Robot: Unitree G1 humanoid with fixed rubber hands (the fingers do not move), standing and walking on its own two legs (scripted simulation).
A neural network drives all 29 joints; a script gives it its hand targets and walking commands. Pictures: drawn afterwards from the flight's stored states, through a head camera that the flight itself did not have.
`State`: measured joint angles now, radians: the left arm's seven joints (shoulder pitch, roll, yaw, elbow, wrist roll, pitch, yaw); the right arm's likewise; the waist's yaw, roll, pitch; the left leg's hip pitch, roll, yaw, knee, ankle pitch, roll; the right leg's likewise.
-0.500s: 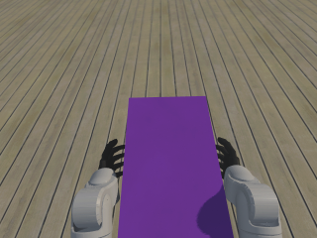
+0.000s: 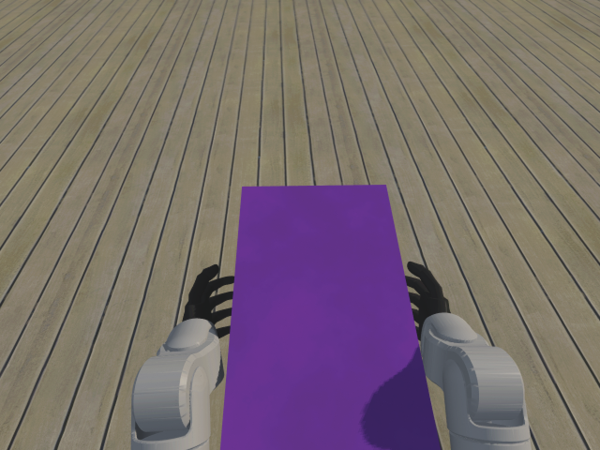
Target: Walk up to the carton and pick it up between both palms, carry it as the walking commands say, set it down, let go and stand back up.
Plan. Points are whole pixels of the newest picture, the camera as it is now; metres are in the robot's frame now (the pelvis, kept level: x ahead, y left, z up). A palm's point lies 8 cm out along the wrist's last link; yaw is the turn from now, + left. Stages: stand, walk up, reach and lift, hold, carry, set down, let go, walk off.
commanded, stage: carry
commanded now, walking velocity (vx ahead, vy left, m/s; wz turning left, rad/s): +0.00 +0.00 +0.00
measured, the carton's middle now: (314, 334) +0.27 +0.00 +0.01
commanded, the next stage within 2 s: hold in 1.98 s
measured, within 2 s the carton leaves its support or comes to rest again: neither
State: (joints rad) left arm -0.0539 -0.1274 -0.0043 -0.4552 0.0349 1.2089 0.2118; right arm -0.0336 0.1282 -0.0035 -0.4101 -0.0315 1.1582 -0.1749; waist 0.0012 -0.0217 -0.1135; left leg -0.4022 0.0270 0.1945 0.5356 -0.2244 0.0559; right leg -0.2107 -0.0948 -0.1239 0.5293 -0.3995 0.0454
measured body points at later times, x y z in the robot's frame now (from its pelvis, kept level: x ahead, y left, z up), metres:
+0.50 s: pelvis -0.01 -0.04 -0.01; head -0.02 -0.05 +0.44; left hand +0.24 +0.10 +0.07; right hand +0.24 -0.18 +0.06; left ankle +0.03 +0.09 -0.73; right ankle -0.09 -0.13 -0.73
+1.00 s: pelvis -0.04 -0.05 -0.01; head -0.07 -0.05 +0.44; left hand +0.22 +0.09 +0.07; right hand +0.22 -0.19 +0.06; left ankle +0.03 +0.09 -0.73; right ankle -0.09 -0.13 -0.73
